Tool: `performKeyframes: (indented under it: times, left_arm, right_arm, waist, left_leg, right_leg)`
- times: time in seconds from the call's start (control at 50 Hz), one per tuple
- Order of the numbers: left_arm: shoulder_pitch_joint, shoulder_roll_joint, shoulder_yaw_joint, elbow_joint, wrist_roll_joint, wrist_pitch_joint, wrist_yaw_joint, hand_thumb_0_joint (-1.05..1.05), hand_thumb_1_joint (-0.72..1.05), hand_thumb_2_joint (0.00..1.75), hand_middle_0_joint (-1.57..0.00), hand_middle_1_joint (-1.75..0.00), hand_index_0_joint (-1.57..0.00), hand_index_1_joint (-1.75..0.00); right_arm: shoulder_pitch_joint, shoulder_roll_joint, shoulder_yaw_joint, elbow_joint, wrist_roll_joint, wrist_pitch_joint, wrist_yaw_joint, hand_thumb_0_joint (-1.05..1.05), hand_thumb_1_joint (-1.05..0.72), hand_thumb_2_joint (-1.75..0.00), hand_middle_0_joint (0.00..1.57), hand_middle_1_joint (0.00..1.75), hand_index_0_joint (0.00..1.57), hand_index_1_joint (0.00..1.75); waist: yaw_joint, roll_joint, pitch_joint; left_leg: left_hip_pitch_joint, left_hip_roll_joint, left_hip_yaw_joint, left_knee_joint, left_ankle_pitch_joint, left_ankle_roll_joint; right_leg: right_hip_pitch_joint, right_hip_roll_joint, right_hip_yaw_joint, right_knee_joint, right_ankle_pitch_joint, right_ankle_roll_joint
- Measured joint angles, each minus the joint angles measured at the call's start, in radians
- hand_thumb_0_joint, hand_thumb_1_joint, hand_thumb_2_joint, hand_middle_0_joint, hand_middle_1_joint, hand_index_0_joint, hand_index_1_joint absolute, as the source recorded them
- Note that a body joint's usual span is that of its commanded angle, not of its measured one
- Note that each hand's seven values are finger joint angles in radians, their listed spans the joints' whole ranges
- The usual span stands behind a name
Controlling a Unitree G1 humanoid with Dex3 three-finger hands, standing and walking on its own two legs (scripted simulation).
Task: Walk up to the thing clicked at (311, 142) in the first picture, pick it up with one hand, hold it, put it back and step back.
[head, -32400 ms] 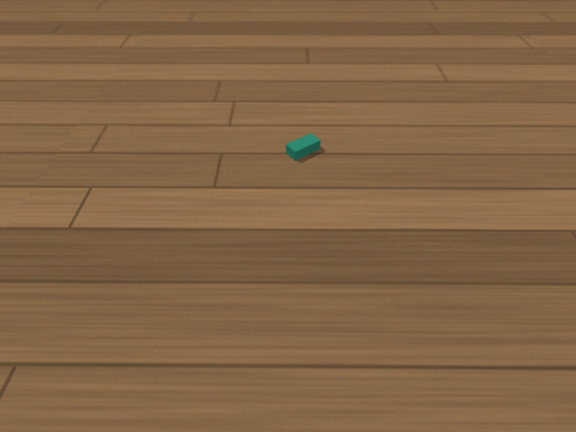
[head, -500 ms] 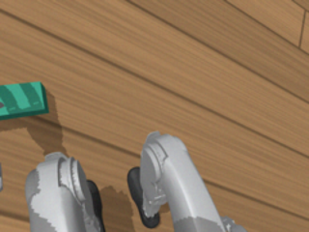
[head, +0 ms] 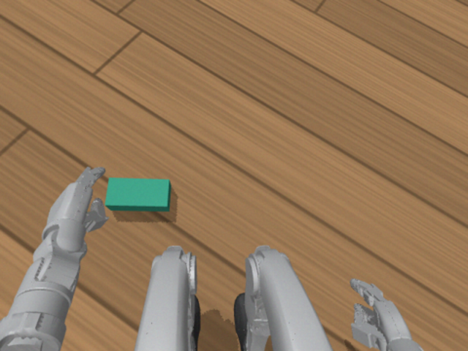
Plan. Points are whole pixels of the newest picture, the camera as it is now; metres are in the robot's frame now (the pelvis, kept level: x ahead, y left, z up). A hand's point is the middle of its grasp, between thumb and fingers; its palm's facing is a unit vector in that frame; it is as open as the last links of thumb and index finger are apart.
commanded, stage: home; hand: left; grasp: from above
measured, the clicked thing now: (139, 195) +0.50 +0.25 -0.46
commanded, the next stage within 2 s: none
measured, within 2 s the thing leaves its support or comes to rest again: neither
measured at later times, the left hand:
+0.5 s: hand (51, 263) +0.26 +0.21 +0.08, palm faces +0.12 -0.97 -0.23, open 7.4 cm
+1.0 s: hand out of the picture +0.22 +0.20 +0.18, palm faces +0.13 -0.97 -0.20, open 7.4 cm
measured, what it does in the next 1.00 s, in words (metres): rises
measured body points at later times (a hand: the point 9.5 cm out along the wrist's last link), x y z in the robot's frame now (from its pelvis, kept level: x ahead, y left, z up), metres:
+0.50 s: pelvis +0.04 +0.00 +0.17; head +0.12 +0.03 +0.62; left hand +0.25 +0.26 +0.10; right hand +0.22 -0.22 +0.09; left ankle +0.08 +0.09 -0.46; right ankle +0.07 -0.09 -0.46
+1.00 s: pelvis +0.08 +0.01 +0.23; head +0.09 +0.02 +0.68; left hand +0.21 +0.25 +0.19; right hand +0.27 -0.21 +0.18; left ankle +0.08 +0.09 -0.46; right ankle +0.07 -0.09 -0.46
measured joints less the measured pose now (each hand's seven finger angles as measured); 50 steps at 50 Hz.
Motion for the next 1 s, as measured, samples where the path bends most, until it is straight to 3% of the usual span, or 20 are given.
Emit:
performKeyframes:
  times: [0.22, 0.34, 0.42, 0.52, 0.74, 1.0]
  left_arm:
    - [0.242, -0.099, 0.002, -0.178, -0.278, 0.108, 0.012, 0.01, 0.92, 0.98, -0.23, -0.35, -0.23, -0.36]
    - [0.368, -0.145, 0.012, -0.269, -0.383, 0.174, 0.018, 0.01, 0.91, 0.94, -0.22, -0.32, -0.22, -0.33]
    - [0.454, -0.169, 0.016, -0.340, -0.428, 0.210, 0.017, 0.01, 0.91, 0.92, -0.21, -0.31, -0.21, -0.32]
    - [0.576, -0.187, 0.009, -0.447, -0.455, 0.249, 0.013, 0.01, 0.90, 0.91, -0.21, -0.30, -0.21, -0.31]
    - [0.827, -0.209, -0.023, -0.687, -0.458, 0.315, 0.000, 0.01, 0.90, 0.90, -0.21, -0.30, -0.20, -0.30]
    - [0.847, -0.210, -0.026, -0.696, -0.452, 0.337, -0.041, 0.01, 0.90, 0.90, -0.20, -0.30, -0.20, -0.30]
  right_arm:
    - [-0.030, 0.038, 0.027, -0.044, 0.028, -0.024, -0.086, 0.00, -0.91, -0.90, 0.20, 0.30, 0.20, 0.30]
    - [0.020, 0.062, 0.053, -0.054, 0.036, -0.034, -0.121, 0.01, -0.91, -0.90, 0.20, 0.30, 0.20, 0.30]
    - [0.067, 0.070, 0.065, -0.060, 0.038, -0.045, -0.143, 0.01, -0.91, -0.90, 0.21, 0.30, 0.20, 0.30]
    - [0.127, 0.071, 0.068, -0.074, 0.034, -0.058, -0.171, 0.01, -0.91, -0.90, 0.21, 0.30, 0.20, 0.30]
    - [0.210, 0.061, 0.052, -0.121, 0.020, -0.097, -0.220, 0.01, -0.91, -0.90, 0.20, 0.30, 0.20, 0.30]
    - [0.175, 0.060, 0.058, -0.126, 0.005, -0.156, -0.225, 0.01, -0.91, -0.90, 0.21, 0.30, 0.20, 0.30]
  waist:
    - [0.011, -0.003, -0.003]
    - [0.012, 0.004, 0.001]
    - [0.010, 0.008, 0.010]
    - [0.006, 0.015, 0.020]
    - [0.014, 0.030, 0.019]
    - [0.039, 0.022, 0.035]
  left_leg:
    - [0.326, -0.017, -0.009, -0.263, 0.046, -0.010]
    - [0.522, -0.021, -0.018, -0.417, 0.073, -0.013]
    - [0.656, -0.021, -0.023, -0.526, 0.094, -0.014]
    - [0.820, -0.021, -0.025, -0.665, 0.125, -0.014]
    - [1.096, -0.025, -0.022, -0.887, 0.175, -0.009]
    - [1.175, -0.035, -0.029, -0.937, 0.185, -0.010]
  right_leg:
    - [0.326, 0.001, 0.028, -0.260, 0.044, 0.006]
    - [0.524, 0.005, 0.039, -0.420, 0.073, 0.009]
    - [0.660, 0.008, 0.047, -0.536, 0.099, 0.011]
    - [0.825, 0.011, 0.061, -0.680, 0.135, 0.014]
    - [1.104, 0.010, 0.086, -0.913, 0.193, 0.022]
    - [1.184, 0.001, 0.084, -0.957, 0.196, 0.020]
